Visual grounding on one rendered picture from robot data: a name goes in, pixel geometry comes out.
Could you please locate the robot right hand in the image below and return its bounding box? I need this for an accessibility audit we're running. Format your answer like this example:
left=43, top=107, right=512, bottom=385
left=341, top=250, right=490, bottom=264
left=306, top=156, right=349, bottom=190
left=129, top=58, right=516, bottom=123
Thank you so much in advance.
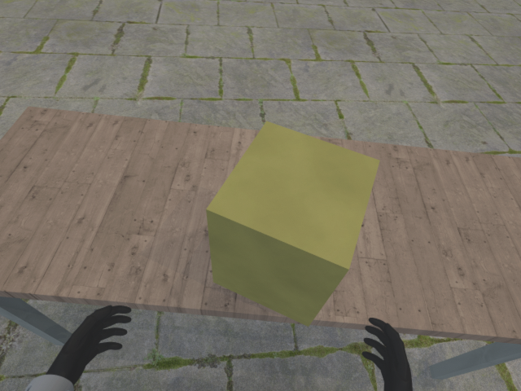
left=362, top=318, right=413, bottom=391

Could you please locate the carton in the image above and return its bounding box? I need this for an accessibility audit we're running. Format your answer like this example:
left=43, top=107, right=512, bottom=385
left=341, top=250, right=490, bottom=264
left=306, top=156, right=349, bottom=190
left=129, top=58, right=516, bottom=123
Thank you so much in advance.
left=206, top=121, right=380, bottom=327

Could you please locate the robot left hand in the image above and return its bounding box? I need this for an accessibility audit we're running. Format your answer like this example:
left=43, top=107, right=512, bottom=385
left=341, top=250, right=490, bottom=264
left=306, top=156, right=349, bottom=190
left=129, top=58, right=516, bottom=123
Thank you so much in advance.
left=46, top=305, right=131, bottom=385

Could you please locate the table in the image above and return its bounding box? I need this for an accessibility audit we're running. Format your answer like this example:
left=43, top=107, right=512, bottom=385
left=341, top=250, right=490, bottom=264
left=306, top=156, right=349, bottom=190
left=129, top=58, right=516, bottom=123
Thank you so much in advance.
left=0, top=107, right=521, bottom=380

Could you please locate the robot left forearm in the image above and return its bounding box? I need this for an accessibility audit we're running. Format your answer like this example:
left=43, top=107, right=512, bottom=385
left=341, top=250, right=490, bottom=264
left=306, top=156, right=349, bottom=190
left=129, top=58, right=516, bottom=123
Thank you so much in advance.
left=25, top=375, right=74, bottom=391

